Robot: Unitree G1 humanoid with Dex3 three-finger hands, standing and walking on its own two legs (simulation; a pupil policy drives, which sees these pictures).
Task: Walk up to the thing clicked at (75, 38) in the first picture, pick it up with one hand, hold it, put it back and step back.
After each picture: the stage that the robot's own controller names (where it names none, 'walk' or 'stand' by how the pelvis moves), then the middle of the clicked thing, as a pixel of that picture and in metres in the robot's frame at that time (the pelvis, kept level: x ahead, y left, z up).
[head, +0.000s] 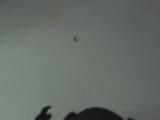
stand; (75, 39) +1.78 +0.41 -0.72
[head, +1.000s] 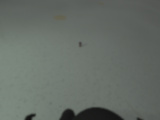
walk; (80, 44) +1.67 +0.17 -0.69
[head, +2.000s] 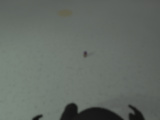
walk; (85, 54) +1.12 +0.08 -0.70
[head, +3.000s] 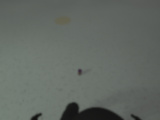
walk; (79, 72) +0.73 +0.14 -0.70
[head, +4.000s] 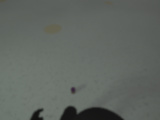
walk; (73, 90) +0.46 +0.17 -0.70
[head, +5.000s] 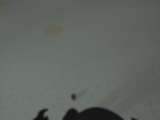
stand; (73, 97) +0.34 +0.19 -0.71
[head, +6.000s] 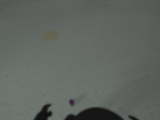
stand; (71, 102) +0.32 +0.20 -0.72
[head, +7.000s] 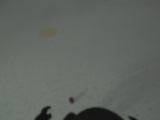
stand; (71, 100) +0.31 +0.21 -0.72
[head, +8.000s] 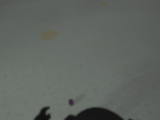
stand; (71, 102) +0.31 +0.21 -0.73
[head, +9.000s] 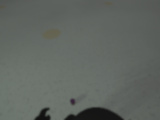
stand; (72, 102) +0.32 +0.18 -0.73
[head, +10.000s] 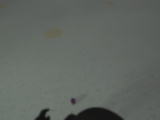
stand; (73, 101) +0.32 +0.18 -0.73
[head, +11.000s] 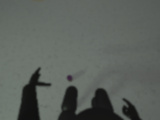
go down; (69, 78) +0.37 +0.18 -0.55
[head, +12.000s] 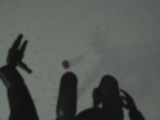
go down; (65, 65) +0.42 +0.20 -0.33
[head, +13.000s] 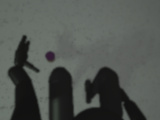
close in; (50, 57) +0.41 +0.23 -0.25
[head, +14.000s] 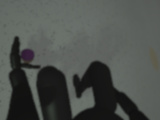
close; (27, 56) +0.40 +0.26 -0.22
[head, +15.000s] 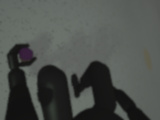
close; (26, 55) +0.40 +0.26 -0.22
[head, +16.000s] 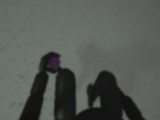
lift; (53, 63) +0.34 +0.24 -0.10
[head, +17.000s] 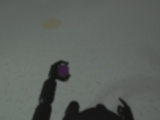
lift; (64, 73) +0.31 +0.17 +0.04
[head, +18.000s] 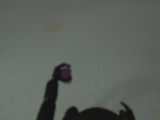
hold; (66, 76) +0.31 +0.16 +0.00
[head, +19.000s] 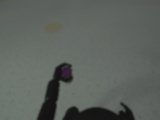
hold; (67, 75) +0.31 +0.16 +0.01
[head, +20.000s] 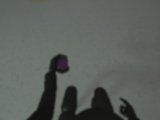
crouch; (63, 66) +0.38 +0.17 -0.06
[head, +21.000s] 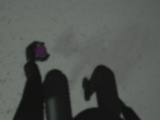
lower; (42, 54) +0.42 +0.24 -0.18
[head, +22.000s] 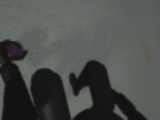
lower; (16, 51) +0.43 +0.28 -0.23
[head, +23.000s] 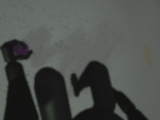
lower; (21, 51) +0.42 +0.27 -0.23
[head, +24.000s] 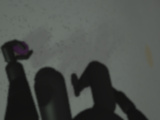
lower; (22, 51) +0.42 +0.27 -0.23
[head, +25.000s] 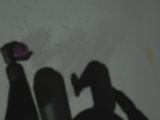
lower; (21, 52) +0.42 +0.27 -0.22
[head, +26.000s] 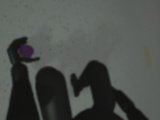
open; (25, 53) +0.42 +0.25 -0.23
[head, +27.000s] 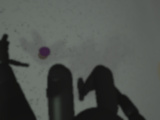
stand; (43, 53) +0.42 +0.23 -0.24
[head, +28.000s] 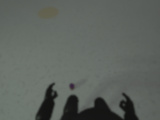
stand; (72, 86) +0.37 +0.16 -0.60
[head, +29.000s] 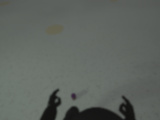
stand; (73, 96) +0.36 +0.17 -0.66
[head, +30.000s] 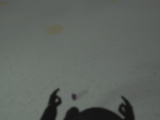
stand; (74, 97) +0.36 +0.16 -0.67
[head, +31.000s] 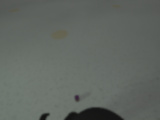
stand; (77, 98) +0.39 +0.16 -0.72
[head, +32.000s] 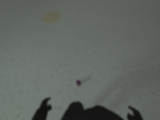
walk; (78, 83) +0.44 +0.12 -0.70
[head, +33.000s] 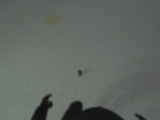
walk; (79, 73) +0.65 +0.16 -0.70
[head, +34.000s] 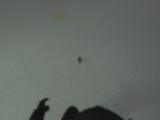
stand; (79, 60) +0.97 +0.16 -0.70
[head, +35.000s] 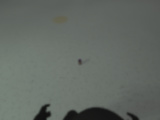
stand; (79, 62) +0.97 +0.19 -0.72
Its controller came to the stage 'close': yes
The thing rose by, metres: 0.73
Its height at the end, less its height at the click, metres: +0.00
